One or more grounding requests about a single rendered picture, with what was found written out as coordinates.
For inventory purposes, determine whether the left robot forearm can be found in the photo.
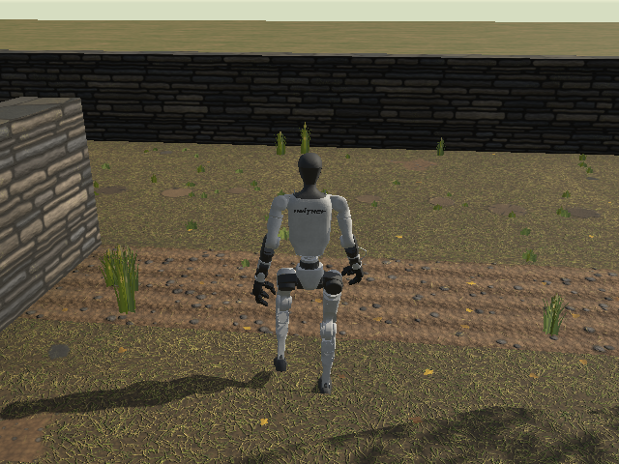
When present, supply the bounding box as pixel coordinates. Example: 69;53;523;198
254;234;275;282

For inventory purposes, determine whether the left robot hand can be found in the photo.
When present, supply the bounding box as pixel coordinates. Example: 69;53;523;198
252;280;276;306

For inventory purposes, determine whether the right robot hand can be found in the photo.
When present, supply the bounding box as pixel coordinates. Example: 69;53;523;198
341;266;364;285

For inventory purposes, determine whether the right robot forearm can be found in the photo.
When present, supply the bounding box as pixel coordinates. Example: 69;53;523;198
345;234;362;270

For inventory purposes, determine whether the robot head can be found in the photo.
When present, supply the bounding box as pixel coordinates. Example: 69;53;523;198
293;153;327;199

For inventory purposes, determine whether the robot right upper arm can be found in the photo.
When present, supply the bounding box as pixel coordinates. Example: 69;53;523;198
330;194;355;248

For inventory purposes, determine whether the robot left upper arm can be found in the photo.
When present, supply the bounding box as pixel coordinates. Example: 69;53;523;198
265;194;290;249

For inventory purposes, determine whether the left robot shin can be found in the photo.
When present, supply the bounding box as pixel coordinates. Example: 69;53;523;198
276;295;289;360

